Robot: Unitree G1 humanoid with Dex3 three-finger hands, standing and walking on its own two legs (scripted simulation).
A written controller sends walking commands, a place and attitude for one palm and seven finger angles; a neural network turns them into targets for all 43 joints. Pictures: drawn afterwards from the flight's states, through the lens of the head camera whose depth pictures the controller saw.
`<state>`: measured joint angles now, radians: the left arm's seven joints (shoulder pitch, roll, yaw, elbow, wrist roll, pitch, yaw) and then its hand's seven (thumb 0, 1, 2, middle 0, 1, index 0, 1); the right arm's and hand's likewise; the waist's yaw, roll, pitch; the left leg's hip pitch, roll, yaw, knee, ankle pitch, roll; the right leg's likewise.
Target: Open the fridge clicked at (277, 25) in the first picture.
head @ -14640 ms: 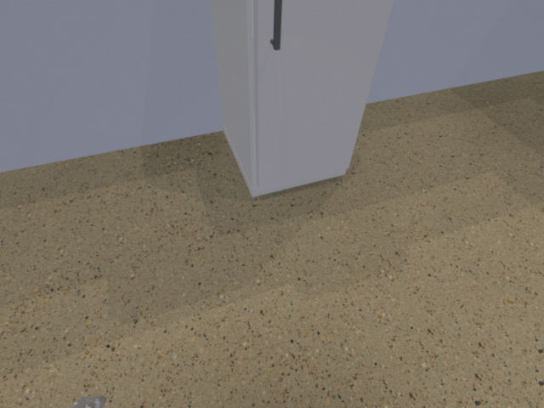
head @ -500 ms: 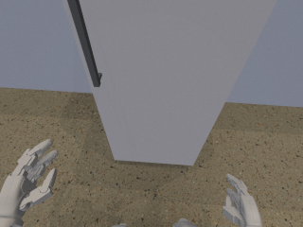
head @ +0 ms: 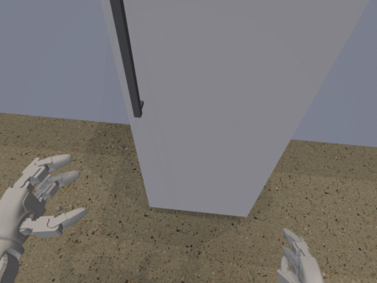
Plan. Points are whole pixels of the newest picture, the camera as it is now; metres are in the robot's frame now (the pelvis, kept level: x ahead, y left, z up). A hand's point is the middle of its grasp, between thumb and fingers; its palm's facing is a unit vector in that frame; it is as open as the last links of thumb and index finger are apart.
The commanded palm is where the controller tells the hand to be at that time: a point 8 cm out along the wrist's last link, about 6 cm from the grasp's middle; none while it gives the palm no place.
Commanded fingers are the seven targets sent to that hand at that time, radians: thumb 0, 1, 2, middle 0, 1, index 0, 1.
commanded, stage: raise the hand to about handle height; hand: left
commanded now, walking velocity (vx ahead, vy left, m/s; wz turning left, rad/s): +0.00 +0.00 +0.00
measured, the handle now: (130, 56) +0.53 +0.18 +0.21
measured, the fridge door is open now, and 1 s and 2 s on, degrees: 0 0 0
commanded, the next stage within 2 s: move the hooked fingers beside the handle in 1.28 s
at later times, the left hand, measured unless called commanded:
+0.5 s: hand (40, 156) +0.27 +0.27 +0.17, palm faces +0.05 -0.99 -0.09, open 13.6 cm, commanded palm +0.23 +0.31 +0.19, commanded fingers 0.00 -0.50 0.30 -0.30 -1.20 -0.30 -1.20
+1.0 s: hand (43, 123) +0.30 +0.26 +0.22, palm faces +0.04 -1.00 -0.09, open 14.0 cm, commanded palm +0.26 +0.30 +0.23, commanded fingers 0.00 -0.50 0.30 -0.30 -1.20 -0.30 -1.20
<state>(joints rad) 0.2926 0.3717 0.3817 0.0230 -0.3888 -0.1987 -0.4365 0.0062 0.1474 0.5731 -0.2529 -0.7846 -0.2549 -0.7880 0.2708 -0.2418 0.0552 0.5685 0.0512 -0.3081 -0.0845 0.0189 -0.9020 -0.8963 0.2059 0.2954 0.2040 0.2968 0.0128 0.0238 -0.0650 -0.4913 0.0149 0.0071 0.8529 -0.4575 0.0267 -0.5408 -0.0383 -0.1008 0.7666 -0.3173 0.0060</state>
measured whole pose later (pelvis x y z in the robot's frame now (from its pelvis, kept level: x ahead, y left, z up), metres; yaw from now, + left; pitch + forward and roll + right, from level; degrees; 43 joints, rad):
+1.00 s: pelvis +0.02 -0.02 +0.03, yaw +0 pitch -1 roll +0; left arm -0.12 0.49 0.48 0.12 -0.35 0.22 -0.48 -0.01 -0.50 0.30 -0.30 -1.20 -0.30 -1.20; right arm 0.22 -0.28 0.07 0.59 0.09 -0.21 -0.10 0.02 -0.90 -0.90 0.20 0.30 0.20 0.30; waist 0.04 0.07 -0.03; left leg -0.15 0.01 0.01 0.49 -0.32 0.00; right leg -0.23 -0.02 -0.10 0.48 -0.22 -0.01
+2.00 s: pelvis +0.01 -0.02 +0.03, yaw +0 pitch +0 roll +0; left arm -0.38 0.51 0.43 0.43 -0.27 0.15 -0.45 -0.01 -0.50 0.30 -0.30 -1.20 -0.30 -1.20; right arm 0.28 -0.29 0.07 0.61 0.09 -0.18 -0.12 0.02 -0.90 -0.90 0.20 0.30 0.20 0.30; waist 0.01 0.04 -0.02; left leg -0.19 0.01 0.02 0.49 -0.30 0.01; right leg -0.27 -0.03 -0.09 0.47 -0.20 -0.01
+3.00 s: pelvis +0.02 -0.01 +0.03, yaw -1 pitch +5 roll -1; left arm -0.82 0.58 0.38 0.97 -0.18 -0.03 -0.41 -0.01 -0.50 0.30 -0.30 -1.20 -0.30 -1.20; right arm 0.35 -0.30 0.05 0.66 0.08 -0.10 -0.12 0.02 -0.90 -0.90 0.20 0.29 0.20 0.30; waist -0.06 0.02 -0.04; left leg -0.30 0.01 0.03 0.51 -0.31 0.02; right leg -0.38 -0.03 -0.08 0.48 -0.19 0.00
